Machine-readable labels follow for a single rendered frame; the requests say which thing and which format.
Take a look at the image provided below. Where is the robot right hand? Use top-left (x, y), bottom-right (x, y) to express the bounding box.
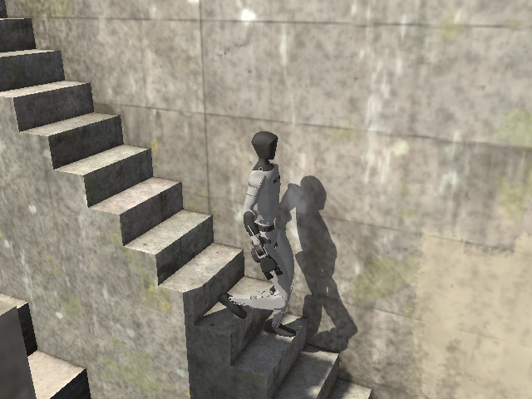
top-left (260, 255), bottom-right (283, 280)

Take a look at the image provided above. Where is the robot right upper arm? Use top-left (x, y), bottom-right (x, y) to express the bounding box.
top-left (242, 171), bottom-right (266, 221)

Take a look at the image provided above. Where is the robot right forearm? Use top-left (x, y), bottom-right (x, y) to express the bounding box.
top-left (244, 211), bottom-right (269, 259)

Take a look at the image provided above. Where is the robot head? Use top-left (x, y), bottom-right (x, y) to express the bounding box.
top-left (251, 131), bottom-right (278, 171)

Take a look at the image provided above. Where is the robot left shin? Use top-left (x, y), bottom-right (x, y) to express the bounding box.
top-left (272, 286), bottom-right (293, 328)

